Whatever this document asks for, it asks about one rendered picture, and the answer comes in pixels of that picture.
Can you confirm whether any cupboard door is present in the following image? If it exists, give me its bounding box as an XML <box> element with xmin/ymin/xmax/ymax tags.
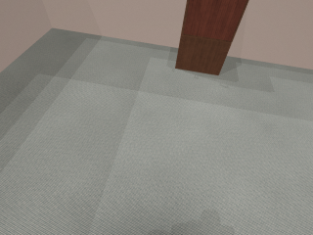
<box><xmin>184</xmin><ymin>0</ymin><xmax>246</xmax><ymax>41</ymax></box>

